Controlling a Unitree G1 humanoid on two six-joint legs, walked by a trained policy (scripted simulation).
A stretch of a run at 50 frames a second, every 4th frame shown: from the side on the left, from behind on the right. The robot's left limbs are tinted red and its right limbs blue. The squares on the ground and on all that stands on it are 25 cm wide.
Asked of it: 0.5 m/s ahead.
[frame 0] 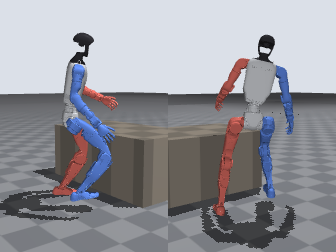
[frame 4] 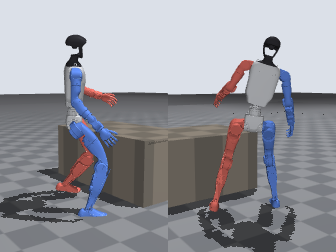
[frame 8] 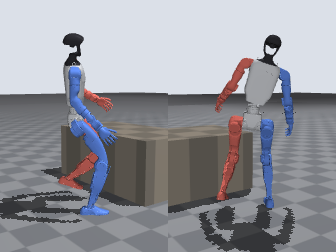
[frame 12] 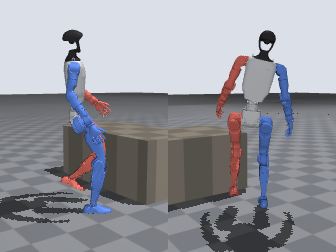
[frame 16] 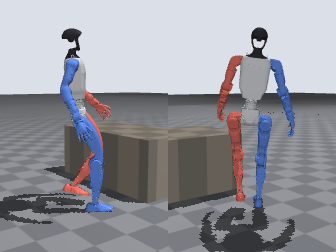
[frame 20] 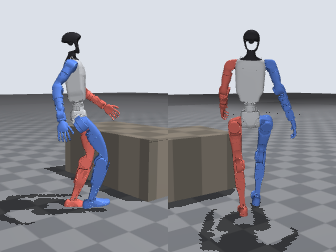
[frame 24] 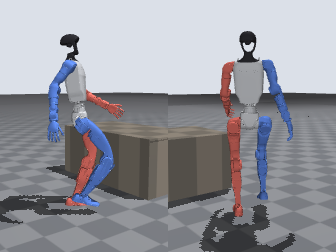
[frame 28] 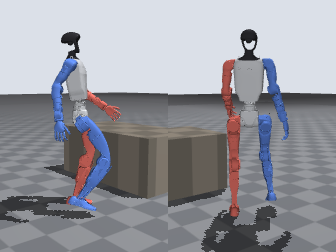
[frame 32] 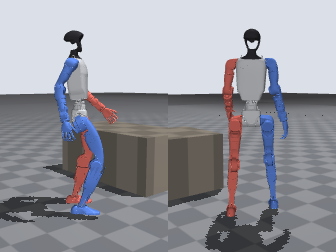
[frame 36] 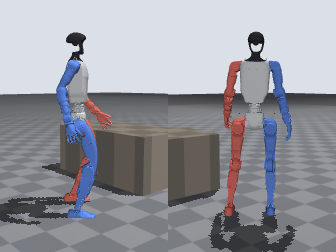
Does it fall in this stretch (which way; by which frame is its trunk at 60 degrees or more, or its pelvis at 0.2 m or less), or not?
no
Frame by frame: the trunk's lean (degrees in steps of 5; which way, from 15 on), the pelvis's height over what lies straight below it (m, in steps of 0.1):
0: 15 forward and to its right, 0.7
4: 15 to its right, 0.7
8: 15 to its right, 0.7
12: 15 to its right, 0.8
16: 10, 0.8
20: 5, 0.8
24: 10, 0.8
28: 10, 0.8
32: 5, 0.8
36: 5, 0.8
